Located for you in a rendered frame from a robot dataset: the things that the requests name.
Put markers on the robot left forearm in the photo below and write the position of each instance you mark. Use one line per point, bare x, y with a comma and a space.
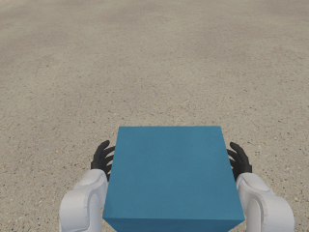
79, 209

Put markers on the left robot hand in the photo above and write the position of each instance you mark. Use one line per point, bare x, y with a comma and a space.
100, 158

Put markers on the right robot hand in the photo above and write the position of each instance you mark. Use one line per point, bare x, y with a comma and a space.
240, 163

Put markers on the carton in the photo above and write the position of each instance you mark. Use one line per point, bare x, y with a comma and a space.
171, 179

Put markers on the robot right forearm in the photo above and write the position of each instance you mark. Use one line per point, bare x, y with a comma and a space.
265, 212

